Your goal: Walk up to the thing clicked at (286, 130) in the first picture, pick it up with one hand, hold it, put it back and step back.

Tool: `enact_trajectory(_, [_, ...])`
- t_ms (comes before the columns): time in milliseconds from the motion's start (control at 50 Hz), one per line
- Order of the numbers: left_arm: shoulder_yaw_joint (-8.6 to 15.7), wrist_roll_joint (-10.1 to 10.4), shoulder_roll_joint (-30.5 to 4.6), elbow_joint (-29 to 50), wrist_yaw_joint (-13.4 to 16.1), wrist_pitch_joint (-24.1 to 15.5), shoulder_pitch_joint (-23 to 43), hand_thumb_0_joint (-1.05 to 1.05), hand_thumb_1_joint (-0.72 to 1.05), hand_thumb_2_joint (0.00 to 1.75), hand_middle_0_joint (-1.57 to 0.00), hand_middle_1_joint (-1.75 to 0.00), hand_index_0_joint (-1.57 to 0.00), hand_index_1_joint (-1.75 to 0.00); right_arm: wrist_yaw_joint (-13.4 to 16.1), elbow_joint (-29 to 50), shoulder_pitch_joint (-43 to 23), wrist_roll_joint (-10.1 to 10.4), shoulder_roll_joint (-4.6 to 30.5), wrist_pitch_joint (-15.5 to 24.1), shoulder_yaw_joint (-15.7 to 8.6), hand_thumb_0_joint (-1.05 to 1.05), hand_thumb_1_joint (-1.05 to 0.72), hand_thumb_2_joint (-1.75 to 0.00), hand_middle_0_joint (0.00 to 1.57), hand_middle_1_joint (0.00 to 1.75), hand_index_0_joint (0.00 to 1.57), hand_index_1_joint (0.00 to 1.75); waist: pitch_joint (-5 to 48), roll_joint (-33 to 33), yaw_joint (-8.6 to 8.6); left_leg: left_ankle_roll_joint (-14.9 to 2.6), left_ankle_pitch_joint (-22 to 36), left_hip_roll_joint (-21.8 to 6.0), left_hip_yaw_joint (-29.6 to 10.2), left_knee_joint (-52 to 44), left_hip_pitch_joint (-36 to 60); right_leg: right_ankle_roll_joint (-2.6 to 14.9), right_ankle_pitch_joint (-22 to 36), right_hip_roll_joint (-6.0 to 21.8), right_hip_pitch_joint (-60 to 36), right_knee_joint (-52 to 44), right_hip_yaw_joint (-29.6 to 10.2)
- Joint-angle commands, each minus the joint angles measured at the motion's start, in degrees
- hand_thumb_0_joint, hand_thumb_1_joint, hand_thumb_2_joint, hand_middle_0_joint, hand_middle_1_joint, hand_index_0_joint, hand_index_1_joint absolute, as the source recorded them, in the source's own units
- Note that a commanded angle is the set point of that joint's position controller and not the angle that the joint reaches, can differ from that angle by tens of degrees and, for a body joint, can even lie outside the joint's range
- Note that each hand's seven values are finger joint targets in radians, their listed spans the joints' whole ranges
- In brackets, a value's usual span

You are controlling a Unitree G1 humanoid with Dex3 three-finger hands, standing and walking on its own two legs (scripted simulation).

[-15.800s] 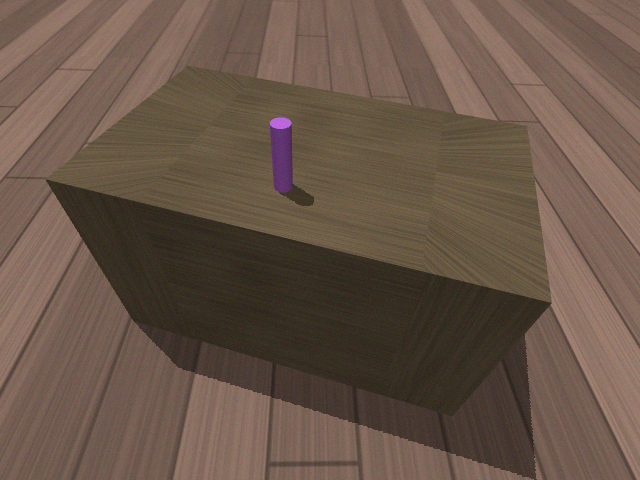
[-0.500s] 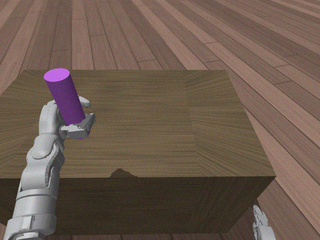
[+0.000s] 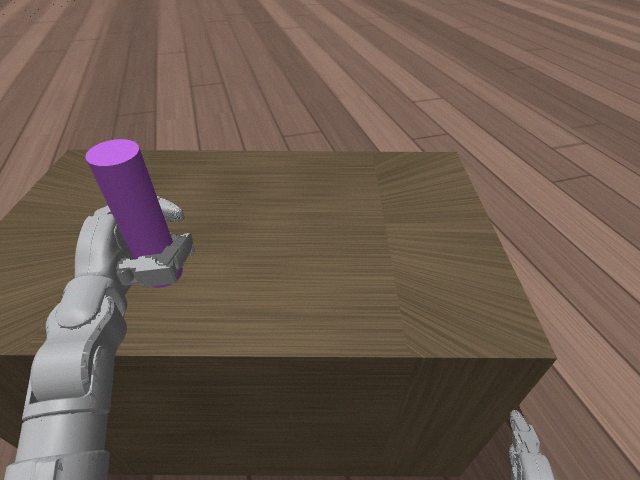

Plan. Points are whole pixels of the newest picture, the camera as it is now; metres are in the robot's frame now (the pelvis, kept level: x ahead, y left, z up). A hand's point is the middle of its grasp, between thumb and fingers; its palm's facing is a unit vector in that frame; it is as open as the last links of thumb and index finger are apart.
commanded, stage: hold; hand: left
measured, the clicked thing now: (141, 221) +0.35 +0.19 +0.21
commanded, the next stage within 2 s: none
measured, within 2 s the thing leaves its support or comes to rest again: neither
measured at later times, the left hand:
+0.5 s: hand (164, 227) +0.35 +0.17 +0.20, palm faces +0.12 -0.99 +0.00, open 6.0 cm
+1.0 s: hand (161, 227) +0.34 +0.17 +0.20, palm faces +0.13 -0.99 -0.01, open 6.0 cm
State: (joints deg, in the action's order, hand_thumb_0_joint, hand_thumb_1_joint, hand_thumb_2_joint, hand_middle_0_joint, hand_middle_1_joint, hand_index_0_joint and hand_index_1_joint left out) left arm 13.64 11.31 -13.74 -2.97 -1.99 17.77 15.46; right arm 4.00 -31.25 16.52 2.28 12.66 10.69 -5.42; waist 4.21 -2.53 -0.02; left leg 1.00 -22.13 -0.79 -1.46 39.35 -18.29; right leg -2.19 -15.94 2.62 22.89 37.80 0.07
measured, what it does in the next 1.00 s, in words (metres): stands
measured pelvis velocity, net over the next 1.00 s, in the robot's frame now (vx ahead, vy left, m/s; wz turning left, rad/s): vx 0.00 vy -0.01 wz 0.01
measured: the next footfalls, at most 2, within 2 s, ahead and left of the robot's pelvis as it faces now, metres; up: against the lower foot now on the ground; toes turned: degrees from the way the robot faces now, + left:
none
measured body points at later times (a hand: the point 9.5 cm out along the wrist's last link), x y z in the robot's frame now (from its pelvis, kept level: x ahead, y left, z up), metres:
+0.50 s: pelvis +0.01 +0.00 +0.00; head -0.01 -0.02 +0.45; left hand +0.34 +0.23 +0.20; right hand +0.18 -0.25 -0.06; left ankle -0.01 +0.13 -0.72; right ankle +0.04 -0.14 -0.72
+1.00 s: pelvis +0.00 -0.01 +0.01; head -0.02 -0.03 +0.46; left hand +0.33 +0.23 +0.21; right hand +0.17 -0.26 -0.07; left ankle -0.01 +0.13 -0.72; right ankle +0.04 -0.14 -0.72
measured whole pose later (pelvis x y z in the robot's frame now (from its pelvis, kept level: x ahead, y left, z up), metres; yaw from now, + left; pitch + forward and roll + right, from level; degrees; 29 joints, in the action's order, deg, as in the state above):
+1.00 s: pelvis +0.00 -0.01 +0.01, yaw +1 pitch +0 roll +0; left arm 15.2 12.1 -13.3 1.9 -3.2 23.3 16.3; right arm 2.8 -36.4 14.5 1.8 12.8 13.4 -6.3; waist 4.1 -3.7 -0.4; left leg 1.5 -20.6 -1.0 -2.1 35.5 -14.8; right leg -1.7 -15.1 2.6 19.4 34.7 0.9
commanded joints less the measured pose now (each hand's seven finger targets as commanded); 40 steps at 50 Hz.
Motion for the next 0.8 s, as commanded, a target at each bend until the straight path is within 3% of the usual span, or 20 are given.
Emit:
enact_trajectory(0, [3.39,0.92,-9.92,16.64,0.16,-3.95,24.22,0.00,0.53,1.25,-1.39,-1.42,-1.41,-1.41,0.11,10.11,-6.39,0.37,6.57,4.58,-2.27,0.00,0.54,-0.05,0.05,0.05,0.05,0.05,10.39,1.27,0.07,-0.73,9.83,0.77,0.86,-8.32,1.12,1.72,5.84,-1.97,-6.59,-5.39,3.11])
enact_trajectory(60, [2.57,1.52,-8.76,17.79,-0.41,-3.46,23.38,0.00,0.52,1.24,-1.37,-1.40,-1.39,-1.40,-0.16,9.30,-6.00,0.35,4.99,4.77,-0.73,0.00,0.54,-0.05,0.05,0.05,0.05,0.05,12.34,0.30,-0.41,-0.34,14.71,0.52,0.50,-7.92,2.35,1.99,9.44,-2.12,-7.88,-4.60,3.38])
enact_trajectory(220, [3.40,1.35,-9.51,20.31,-0.38,-0.56,23.49,0.00,0.53,1.22,-1.36,-1.40,-1.38,-1.39,-0.58,9.36,-5.44,0.40,7.06,5.18,-3.20,0.00,0.54,-0.05,0.05,0.05,0.05,0.05,11.72,0.38,-0.19,-0.47,14.74,0.92,1.11,-8.22,3.02,2.03,9.46,-2.00,-8.14,-6.07,3.41])
enact_trajectory(240, [4.58,1.49,-10.07,19.02,-0.21,-0.02,22.16,0.00,0.55,1.23,-1.37,-1.40,-1.39,-1.39,-0.47,9.63,-5.16,0.30,9.52,5.31,-5.20,0.00,0.54,-0.05,0.05,0.05,0.05,0.05,12.73,2.18,0.38,-0.42,15.71,0.74,0.84,-8.17,3.69,1.98,10.30,-2.10,-8.71,-5.89,3.42])
enact_trajectory(300, [4.99,2.12,-9.51,21.32,-0.31,0.08,23.16,0.00,0.53,1.25,-1.35,-1.40,-1.37,-1.39,-0.65,9.62,-5.33,0.16,7.34,5.58,-3.32,0.00,0.54,-0.05,0.05,0.05,0.05,0.05,13.66,2.44,0.01,-0.54,19.27,0.82,1.09,-7.41,4.73,1.86,13.18,-2.02,-9.76,-5.63,3.51])
enact_trajectory(340, [2.23,1.90,-7.19,23.00,-0.45,0.25,23.68,0.00,0.52,1.24,-1.35,-1.40,-1.37,-1.39,-0.94,9.24,-5.92,0.30,5.70,5.70,-2.36,0.00,0.54,-0.05,0.05,0.05,0.05,0.05,13.38,1.53,-0.11,-0.51,19.72,1.00,1.15,-7.32,5.03,1.92,13.69,-1.92,-9.44,-5.57,3.45])
enact_trajectory(360, [4.63,1.63,-9.45,20.79,-0.13,0.57,22.57,0.00,0.51,1.24,-1.35,-1.40,-1.37,-1.39,-0.80,8.86,-5.81,0.16,7.15,5.61,-3.24,0.00,0.54,-0.05,0.05,0.05,0.05,0.05,12.69,2.42,-0.21,-0.51,19.40,1.02,1.12,-7.45,4.53,1.84,13.33,-1.92,-9.02,-5.67,3.42])
enact_trajectory(420, [3.23,1.43,-7.90,21.45,-0.30,1.39,23.13,0.00,0.51,1.25,-1.35,-1.40,-1.37,-1.40,-1.28,9.03,-6.64,0.22,5.34,5.58,-1.47,0.00,0.54,-0.05,0.05,0.05,0.05,0.05,11.73,1.25,-0.69,-0.38,18.87,1.11,1.06,-7.91,4.15,1.98,12.92,-1.77,-9.54,-6.00,3.53])
enact_trajectory(440, [5.36,1.43,-10.21,20.24,-0.18,1.75,21.64,0.00,0.50,1.25,-1.36,-1.40,-1.37,-1.40,-1.04,7.72,-6.23,0.23,7.09,5.38,-3.63,0.00,0.54,-0.05,0.05,0.05,0.05,0.05,11.44,1.30,-0.94,-0.46,17.94,1.27,1.17,-7.93,3.51,1.97,12.10,-1.65,-9.64,-6.27,3.39])
enact_trajectory(460, [3.59,1.39,-8.35,20.52,-0.55,2.02,21.41,0.00,0.53,1.26,-1.36,-1.41,-1.37,-1.40,-1.22,7.75,-5.42,0.18,6.37,5.23,-2.90,0.00,0.55,-0.05,0.05,0.05,0.05,0.05,11.35,1.19,-0.20,-0.53,18.37,1.28,1.33,-7.84,4.03,1.95,12.74,-1.68,-9.29,-6.31,3.35])
enact_trajectory(480, [4.96,1.45,-9.60,19.66,-0.63,2.46,20.35,0.00,0.55,1.26,-1.36,-1.41,-1.38,-1.40,-1.33,8.04,-5.12,0.15,7.13,5.23,-3.49,0.00,0.55,-0.05,0.05,0.05,0.05,0.05,11.64,2.29,-0.47,-0.53,18.88,1.20,1.28,-7.90,3.94,1.90,13.01,-1.67,-9.74,-6.32,3.42])
enact_trajectory(500, [2.17,1.47,-6.78,20.92,-0.87,2.62,21.87,0.00,0.54,1.26,-1.36,-1.41,-1.38,-1.40,-1.64,7.05,-5.12,0.15,6.33,5.21,-2.96,0.00,0.54,-0.05,0.05,0.05,0.05,0.05,11.16,0.72,-0.04,-0.46,19.23,1.30,1.38,-7.84,4.16,1.99,13.69,-1.64,-9.40,-6.24,3.49])
enact_trajectory(520, [4.92,1.62,-9.00,18.93,-0.69,3.07,21.23,0.00,0.54,1.26,-1.37,-1.42,-1.39,-1.41,-1.60,6.64,-5.33,0.23,7.37,5.20,-4.08,0.00,0.54,-0.05,0.05,0.05,0.05,0.05,10.39,1.85,-0.27,-0.62,18.60,1.36,1.48,-7.78,3.61,1.83,13.11,-1.63,-8.92,-6.49,3.42])
enact_trajectory(600, [4.58,1.32,-9.08,20.29,-0.92,2.59,23.89,0.00,0.57,1.27,-1.35,-1.41,-1.37,-1.40,-1.88,8.67,-6.73,0.19,6.43,5.50,-2.95,0.00,0.55,-0.05,0.05,0.05,0.05,0.05,11.80,3.10,-0.30,-0.82,17.61,1.25,1.27,-8.30,4.58,1.72,12.22,-1.71,-9.41,-6.87,3.46])
enact_trajectory(620, [6.66,1.21,-11.24,18.77,-0.73,2.44,22.96,0.00,0.56,1.27,-1.35,-1.41,-1.38,-1.40,-1.71,7.46,-5.07,0.02,7.56,5.34,-3.97,0.00,0.55,-0.05,0.05,0.05,0.05,0.05,12.27,3.32,0.02,-0.71,18.24,1.09,1.13,-8.33,4.72,1.74,12.61,-1.78,-9.52,-6.66,3.41])
enact_trajectory(640, [2.71,1.56,-6.70,20.23,-1.19,2.14,23.73,0.00,0.55,1.25,-1.35,-1.40,-1.38,-1.39,-2.06,7.28,-5.88,0.12,4.71,5.49,-1.59,0.00,0.55,-0.05,0.05,0.05,0.05,0.05,10.65,2.32,-0.25,-0.69,17.12,1.27,1.23,-8.52,4.06,1.74,11.74,-1.85,-8.75,-7.02,3.64])
enact_trajectory(660, [5.95,1.86,-9.95,19.89,-0.98,1.98,23.40,0.00,0.56,1.27,-1.35,-1.41,-1.37,-1.40,-1.70,8.85,-6.32,0.17,7.01,5.66,-3.32,0.00,0.55,-0.05,0.05,0.05,0.05,0.05,12.77,2.98,-0.10,-0.85,17.19,1.27,1.18,-8.39,5.05,1.64,11.82,-1.78,-9.57,-6.81,3.43])
enact_trajectory(720, [4.50,1.32,-10.06,21.13,-1.18,0.98,24.63,0.00,0.56,1.26,-1.35,-1.40,-1.38,-1.39,-1.71,7.07,-5.79,0.01,5.52,5.76,-1.78,0.00,0.55,-0.05,0.05,0.05,0.05,0.05,11.89,0.05,-0.52,-0.55,17.10,1.28,1.22,-8.87,4.51,1.95,11.41,-1.63,-9.20,-6.56,3.28])
enact_trajectory(740, [2.39,1.48,-6.99,22.35,-1.30,0.63,24.17,0.00,0.58,1.26,-1.34,-1.40,-1.36,-1.39,-1.82,7.90,-6.78,0.05,4.91,5.96,-1.78,0.00,0.55,-0.05,0.05,0.05,0.05,0.05,13.10,0.15,-0.74,-0.51,18.21,1.29,1.15,-8.55,4.88,1.97,12.39,-1.78,-9.83,-6.40,3.54])
enact_trajectory(780, [4.71,1.38,-9.35,20.66,-1.19,0.69,22.99,0.00,0.55,1.25,-1.35,-1.40,-1.37,-1.39,-1.44,6.59,-6.60,0.02,7.43,5.91,-3.96,0.00,0.54,-0.05,0.05,0.05,0.05,0.05,13.63,0.34,-0.38,-0.66,18.22,1.50,1.35,-8.27,5.04,1.82,12.84,-1.66,-10.03,-6.83,3.25])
